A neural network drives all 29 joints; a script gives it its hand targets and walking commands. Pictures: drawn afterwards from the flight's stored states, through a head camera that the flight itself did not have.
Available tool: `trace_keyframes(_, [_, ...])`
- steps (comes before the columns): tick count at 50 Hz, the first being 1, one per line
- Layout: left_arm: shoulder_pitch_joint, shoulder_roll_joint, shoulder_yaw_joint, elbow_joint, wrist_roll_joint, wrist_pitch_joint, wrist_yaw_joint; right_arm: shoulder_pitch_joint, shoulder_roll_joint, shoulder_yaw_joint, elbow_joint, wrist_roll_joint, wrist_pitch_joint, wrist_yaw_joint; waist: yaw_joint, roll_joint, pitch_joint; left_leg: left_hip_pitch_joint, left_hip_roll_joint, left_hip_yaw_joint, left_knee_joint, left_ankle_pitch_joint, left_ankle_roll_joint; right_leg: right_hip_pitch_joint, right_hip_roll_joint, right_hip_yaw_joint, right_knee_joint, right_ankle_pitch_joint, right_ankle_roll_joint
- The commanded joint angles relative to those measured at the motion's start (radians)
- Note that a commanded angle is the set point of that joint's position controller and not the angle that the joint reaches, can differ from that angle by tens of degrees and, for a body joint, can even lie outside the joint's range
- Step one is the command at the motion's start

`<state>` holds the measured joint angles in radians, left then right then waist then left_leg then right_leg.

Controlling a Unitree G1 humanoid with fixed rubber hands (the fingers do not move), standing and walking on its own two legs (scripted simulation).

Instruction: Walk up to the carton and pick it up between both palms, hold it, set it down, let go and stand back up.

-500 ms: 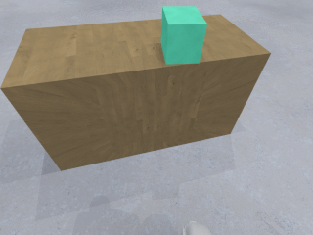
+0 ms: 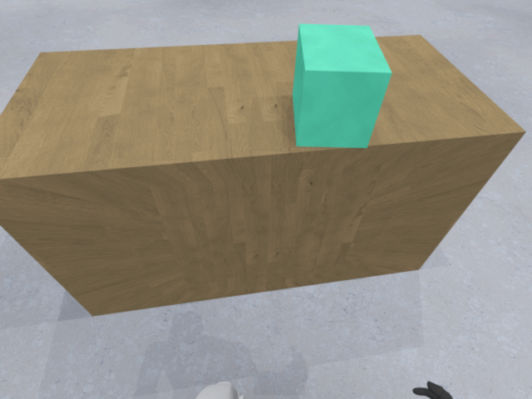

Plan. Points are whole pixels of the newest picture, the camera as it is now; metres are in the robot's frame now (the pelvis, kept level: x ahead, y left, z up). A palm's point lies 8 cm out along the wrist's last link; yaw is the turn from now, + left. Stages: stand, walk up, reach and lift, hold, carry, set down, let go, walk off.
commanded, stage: walk up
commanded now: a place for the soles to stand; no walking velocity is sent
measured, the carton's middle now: (333, 85) +0.76 -0.08 +0.07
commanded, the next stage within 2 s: none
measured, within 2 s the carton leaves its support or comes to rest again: neither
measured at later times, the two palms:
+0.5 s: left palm (172, 346) +0.22 +0.19 -0.10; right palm (479, 340) +0.26 -0.33 -0.10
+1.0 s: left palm (202, 251) +0.39 +0.17 -0.08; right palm (451, 271) +0.39 -0.32 -0.09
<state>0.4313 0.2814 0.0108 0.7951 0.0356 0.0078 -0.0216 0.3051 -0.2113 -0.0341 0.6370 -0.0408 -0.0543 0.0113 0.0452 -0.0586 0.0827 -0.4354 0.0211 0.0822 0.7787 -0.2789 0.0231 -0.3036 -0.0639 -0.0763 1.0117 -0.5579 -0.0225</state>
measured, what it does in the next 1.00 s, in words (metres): walks ahead: right foot, then left foot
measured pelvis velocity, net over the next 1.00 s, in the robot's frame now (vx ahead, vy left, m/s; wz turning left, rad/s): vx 0.28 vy -0.07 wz -0.05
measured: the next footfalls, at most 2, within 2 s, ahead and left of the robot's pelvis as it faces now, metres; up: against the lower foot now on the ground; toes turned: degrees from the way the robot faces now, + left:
right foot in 0.26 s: +0.28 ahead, -0.19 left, +0.00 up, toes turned -3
left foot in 0.58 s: +0.36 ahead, +0.06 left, +0.00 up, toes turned +5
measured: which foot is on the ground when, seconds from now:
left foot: down 0.00-0.28, up 0.30-0.56, down 0.58-1.00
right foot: up 0.00-0.24, down 0.26-1.00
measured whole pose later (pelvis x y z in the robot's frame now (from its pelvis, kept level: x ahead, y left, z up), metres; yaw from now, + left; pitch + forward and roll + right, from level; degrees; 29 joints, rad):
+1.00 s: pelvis +0.28 -0.07 +0.02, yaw -3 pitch -1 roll +0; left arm 0.27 0.24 -0.01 0.70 -0.01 -0.01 0.00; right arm 0.18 -0.25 0.01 0.75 0.00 0.02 0.01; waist 0.00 0.02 0.08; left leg -0.33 0.08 0.12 0.64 -0.29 -0.01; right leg -0.23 -0.01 0.00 0.65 -0.40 0.00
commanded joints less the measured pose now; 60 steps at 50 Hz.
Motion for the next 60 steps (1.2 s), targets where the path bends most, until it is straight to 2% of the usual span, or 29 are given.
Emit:
trace_keyframes(1, [-0.097,0.143,0.047,-0.178,0.007,-0.006,-0.002,0.189,-0.286,-0.087,-0.029,-0.002,0.0,-0.055,-0.138,0.199,0.018,0.384,0.433,-0.667,-0.522,-0.409,0.322,-0.564,-0.031,0.107,0.337,0.069,0.013])
trace_keyframes(4, [-0.013,0.118,0.053,-0.156,-0.004,-0.017,-0.016,0.06,-0.233,-0.062,-0.026,-0.009,-0.015,-0.044,-0.069,0.208,0.011,0.199,0.352,-0.428,-0.5,-0.245,0.274,-0.363,-0.081,0.15,0.173,0.097,0.043])
trace_keyframes(7, [-0.037,0.085,0.056,-0.168,-0.012,-0.023,-0.031,0.03,-0.245,-0.058,-0.001,-0.003,-0.025,-0.034,-0.06,0.245,0.021,0.136,0.322,-0.3,-0.466,-0.156,0.251,-0.255,-0.097,0.112,-0.077,0.106,0.035])
trace_keyframes(9, [-0.005,0.079,0.065,-0.167,-0.015,-0.038,-0.037,-0.008,-0.259,-0.057,-0.003,-0.002,-0.018,-0.026,-0.038,0.264,0.001,0.045,0.277,-0.204,-0.41,-0.182,0.212,-0.088,-0.061,0.056,-0.222,0.203,0.021])
trace_keyframes(11, [0.116,0.094,0.086,-0.123,-0.015,-0.053,-0.035,-0.023,-0.235,-0.047,0.0,0.003,-0.002,-0.014,0.019,0.149,-0.037,-0.122,0.216,-0.106,-0.269,-0.339,0.157,0.18,0.03,-0.038,-0.318,0.34,0.0])
trace_keyframes(12, [0.178,0.123,0.105,-0.108,-0.006,-0.056,-0.027,0.003,-0.202,-0.036,0.003,-0.002,0.009,-0.008,0.048,0.063,-0.057,-0.226,0.173,-0.06,-0.155,-0.459,0.121,0.303,0.057,-0.032,-0.307,0.288,-0.011])
trace_keyframes(13, [0.233,0.191,0.128,-0.107,0.006,-0.061,-0.015,0.024,-0.146,-0.015,-0.011,0.003,0.015,-0.001,0.089,-0.142,-0.068,-0.291,0.096,0.039,0.108,-0.461,0.061,0.331,-0.047,0.163,-0.425,0.056,-0.061])
trace_keyframes(14, [0.233,0.295,0.144,-0.141,0.011,-0.064,0.002,0.03,-0.119,-0.008,-0.051,0.025,0.023,0.004,0.095,-0.31,-0.06,-0.349,-0.019,0.034,0.404,-0.403,0.006,0.225,-0.324,0.736,-0.779,-0.437,-0.191])
trace_keyframes(15, [0.157,0.309,0.142,-0.144,-0.005,-0.053,0.018,-0.013,-0.205,-0.033,-0.069,0.014,0.04,-0.001,0.07,-0.139,0.042,-0.379,0.018,-0.084,0.508,-0.355,0.003,0.143,-0.403,0.916,-0.886,-0.528,-0.297])
trace_keyframes(16, [0.112,0.264,0.125,-0.161,-0.007,-0.055,0.028,-0.046,-0.219,-0.031,-0.062,0.013,0.044,0.001,0.063,-0.057,0.108,-0.422,0.058,-0.115,0.554,-0.253,-0.005,0.146,-0.39,0.835,-0.842,-0.392,-0.299])
trace_keyframes(19, [0.043,0.215,0.093,-0.154,0.008,-0.064,0.04,0.002,-0.192,-0.035,-0.038,0.013,0.028,0.009,0.028,-0.086,0.077,-0.345,0.113,-0.134,0.469,-0.19,-0.022,0.081,-0.343,0.583,-0.756,-0.015,-0.282])
trace_keyframes(23, [-0.01,0.193,0.078,-0.133,0.015,-0.078,0.043,0.024,-0.148,-0.033,-0.04,0.014,0.021,0.025,-0.005,-0.128,0.016,-0.212,0.12,-0.111,0.195,-0.185,-0.031,0.096,-0.302,0.368,-0.671,0.333,-0.26])
trace_keyframes(25, [-0.072,0.193,0.067,-0.14,0.007,-0.072,0.044,0.049,-0.134,-0.036,-0.032,0.023,0.017,0.023,-0.037,-0.114,-0.015,-0.011,0.091,-0.07,0.028,-0.08,-0.025,0.007,-0.254,0.229,-0.598,0.551,-0.215])
trace_keyframes(27, [-0.119,0.172,0.048,-0.148,-0.014,-0.06,0.035,0.141,-0.131,-0.046,0.009,0.023,0.007,0.014,-0.101,-0.051,-0.072,0.271,0.013,0.019,-0.159,0.212,-0.01,-0.115,-0.158,0.08,-0.418,0.627,-0.139])
trace_keyframes(28, [-0.077,0.129,0.03,-0.149,-0.029,-0.058,0.029,0.168,-0.174,-0.058,0.016,0.015,0.001,0.006,-0.106,0.021,-0.109,0.379,0.005,-0.007,-0.185,0.313,0.007,-0.164,-0.108,0.039,-0.313,0.614,-0.083])
trace_keyframes(29, [-0.021,0.087,0.008,-0.158,-0.034,-0.058,0.025,0.168,-0.232,-0.075,0.007,0.006,0.003,-0.004,-0.107,0.119,-0.178,0.47,0.083,-0.115,-0.171,0.361,0.047,-0.22,-0.082,0.01,-0.201,0.536,-0.031])
trace_keyframes(30, [0.023,0.061,-0.002,-0.176,-0.041,-0.047,0.023,0.153,-0.276,-0.077,-0.036,0.01,0.006,-0.014,-0.113,0.232,-0.226,0.404,0.324,-0.413,-0.315,0.342,0.152,-0.194,0.008,-0.011,-0.019,0.209,0.021])
trace_keyframes(31, [0.034,0.117,0.026,-0.169,-0.046,-0.014,0.038,0.128,-0.305,-0.077,-0.032,0.024,0.024,-0.024,-0.109,0.253,-0.244,0.322,0.413,-0.565,-0.402,0.236,0.294,-0.142,0.051,0.059,0.066,-0.116,0.03])
trace_keyframes(32, [0.003,0.132,0.037,-0.17,-0.034,0.012,0.047,0.084,-0.289,-0.065,-0.04,0.037,0.035,-0.031,-0.107,0.217,-0.185,0.269,0.426,-0.579,-0.43,0.123,0.324,-0.17,0.023,0.103,0.133,-0.146,0.034])
trace_keyframes(34, [-0.002,0.105,0.032,-0.161,-0.029,0.018,0.051,0.003,-0.254,-0.049,-0.053,0.025,0.05,-0.046,-0.088,0.225,-0.109,0.229,0.375,-0.43,-0.407,0.16,0.289,-0.206,-0.006,0.122,0.097,-0.105,0.034])
trace_keyframes(36, [0.039,0.091,0.034,-0.142,-0.032,0.008,0.052,-0.053,-0.232,-0.033,-0.049,0.017,0.057,-0.042,-0.055,0.258,-0.11,0.167,0.335,-0.325,-0.348,0.29,0.243,-0.108,-0.021,0.114,-0.115,-0.039,0.039])
trace_keyframes(38, [0.077,0.08,0.034,-0.119,-0.037,-0.015,0.045,-0.131,-0.211,-0.017,-0.051,0.026,0.063,-0.032,-0.007,0.217,-0.135,0.118,0.272,-0.181,-0.241,0.426,0.172,0.054,-0.013,0.079,-0.408,0.22,0.027])
trace_keyframes(39, [0.083,0.103,0.041,-0.118,-0.03,-0.029,0.042,-0.143,-0.2,-0.006,-0.054,0.031,0.062,-0.026,0.004,0.175,-0.14,0.097,0.23,-0.142,-0.153,0.452,0.12,0.112,-0.024,0.128,-0.53,0.393,0.012])
trace_keyframes(40, [0.036,0.172,0.06,-0.137,-0.021,-0.038,0.041,-0.11,-0.165,0.007,-0.064,0.047,0.057,-0.017,-0.02,0.028,-0.168,0.059,0.165,-0.073,-0.036,0.365,0.056,0.126,-0.133,0.311,-0.584,0.555,-0.028])
trace_keyframes(41, [-0.071,0.228,0.073,-0.16,-0.037,-0.035,0.036,-0.102,-0.149,0.007,-0.053,0.057,0.066,-0.018,-0.06,0.004,-0.11,0.138,0.051,-0.023,-0.082,0.114,0.006,-0.05,-0.192,0.372,-0.586,0.553,-0.095])
trace_keyframes(42, [-0.131,0.214,0.071,-0.166,-0.042,-0.032,0.03,-0.078,-0.149,0.003,-0.025,0.056,0.068,-0.02,-0.079,-0.013,-0.083,0.253,0.064,-0.062,-0.171,0.104,0.01,-0.137,-0.155,0.318,-0.554,0.501,-0.103])
trace_keyframes(44, [-0.093,0.131,0.038,-0.166,-0.054,-0.036,0.024,-0.132,-0.198,-0.002,-0.006,0.047,0.052,-0.016,-0.043,0.045,-0.129,0.254,0.133,-0.09,-0.203,0.334,0.038,-0.024,-0.061,0.201,-0.5,0.624,-0.03])
trace_keyframes(47, [-0.076,0.156,0.039,-0.174,-0.045,-0.042,0.029,-0.131,-0.19,0.004,0.007,0.037,0.042,-0.011,-0.037,0.028,-0.182,0.257,0.146,-0.064,-0.165,0.504,0.051,0.1,-0.064,0.19,-0.447,0.819,-0.009])
trace_keyframes(60, [-0.165,0.149,0.038,-0.212,-0.051,-0.03,0.022,-0.164,-0.198,0.007,0.043,0.045,0.06,-0.003,-0.048,0.031,-0.153,0.321,0.152,-0.031,-0.262,0.308,0.033,0.044,-0.037,0.215,-0.542,0.618,-0.022])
